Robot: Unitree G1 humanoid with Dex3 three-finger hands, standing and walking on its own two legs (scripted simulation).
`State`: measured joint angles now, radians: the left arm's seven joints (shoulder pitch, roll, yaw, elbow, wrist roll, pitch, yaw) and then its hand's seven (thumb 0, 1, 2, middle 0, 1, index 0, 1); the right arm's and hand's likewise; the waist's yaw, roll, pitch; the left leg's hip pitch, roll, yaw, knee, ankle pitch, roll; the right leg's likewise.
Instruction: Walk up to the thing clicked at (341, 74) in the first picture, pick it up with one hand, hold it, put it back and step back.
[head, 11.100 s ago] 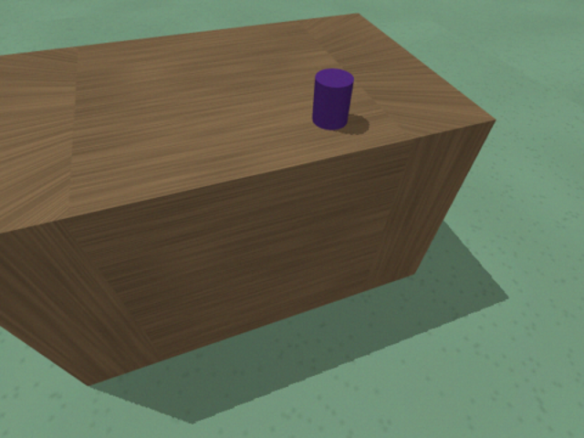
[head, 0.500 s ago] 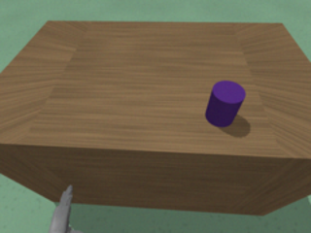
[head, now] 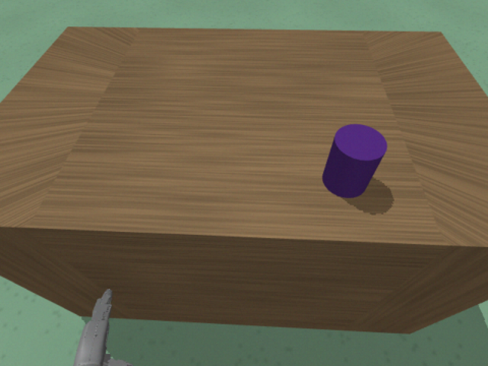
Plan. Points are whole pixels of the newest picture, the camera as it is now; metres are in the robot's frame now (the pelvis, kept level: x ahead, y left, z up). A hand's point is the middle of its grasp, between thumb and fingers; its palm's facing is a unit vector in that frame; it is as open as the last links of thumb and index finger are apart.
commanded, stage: approach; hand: right
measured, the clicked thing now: (351, 162) +0.47 -0.16 +0.05
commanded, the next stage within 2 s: close in in 0.10 s
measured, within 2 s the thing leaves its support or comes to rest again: neither
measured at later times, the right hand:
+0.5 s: hand (385, 160) +0.46 -0.21 +0.07, palm faces +0.07 +1.00 +0.05, open 17.7 cm
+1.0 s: hand (360, 160) +0.45 -0.17 +0.07, palm faces +0.09 +1.00 +0.03, open 17.8 cm
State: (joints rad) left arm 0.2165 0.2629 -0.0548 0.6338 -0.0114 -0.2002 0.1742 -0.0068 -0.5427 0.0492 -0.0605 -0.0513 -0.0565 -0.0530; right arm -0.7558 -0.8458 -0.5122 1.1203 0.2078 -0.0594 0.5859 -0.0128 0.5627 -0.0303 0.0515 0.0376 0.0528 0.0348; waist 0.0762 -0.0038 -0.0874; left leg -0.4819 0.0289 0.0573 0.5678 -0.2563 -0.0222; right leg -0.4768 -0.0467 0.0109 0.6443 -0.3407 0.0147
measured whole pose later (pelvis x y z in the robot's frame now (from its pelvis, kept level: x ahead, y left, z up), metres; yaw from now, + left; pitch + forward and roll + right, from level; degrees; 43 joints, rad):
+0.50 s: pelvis -0.01 +0.00 -0.02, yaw +3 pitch +15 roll +2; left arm 0.29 0.24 0.01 0.39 0.02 -0.12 0.06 -0.01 -0.53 0.04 -0.06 -0.06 -0.07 -0.05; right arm -0.71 -0.47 -0.45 0.98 0.14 -0.27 0.24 -0.02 0.60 -0.03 0.04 0.04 0.04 0.04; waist 0.14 0.01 -0.10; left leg -0.70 0.01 0.02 0.77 -0.32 -0.02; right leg -0.68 -0.07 -0.02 0.85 -0.42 0.02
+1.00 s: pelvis -0.02 +0.00 -0.03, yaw +2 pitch +13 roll +1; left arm 0.34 0.24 0.07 0.29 0.00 -0.08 0.03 -0.01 -0.56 0.06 -0.06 -0.05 -0.05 -0.05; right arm -0.72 -0.36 -0.36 0.92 0.11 -0.24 0.10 -0.02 0.61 -0.03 0.04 0.05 0.05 0.04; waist 0.11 0.01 -0.10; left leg -0.72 0.03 0.01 0.83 -0.34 -0.02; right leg -0.67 -0.05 -0.02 0.87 -0.42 0.02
